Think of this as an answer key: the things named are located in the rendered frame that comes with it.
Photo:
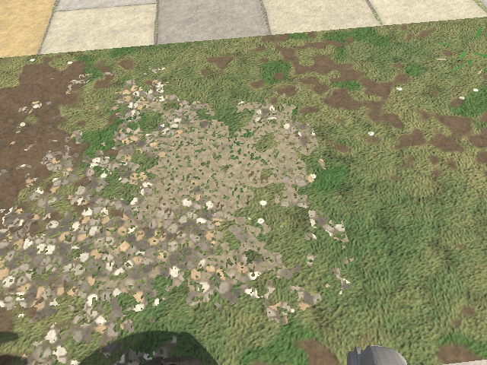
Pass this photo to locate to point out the right robot thigh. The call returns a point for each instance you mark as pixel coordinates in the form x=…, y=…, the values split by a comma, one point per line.
x=374, y=355

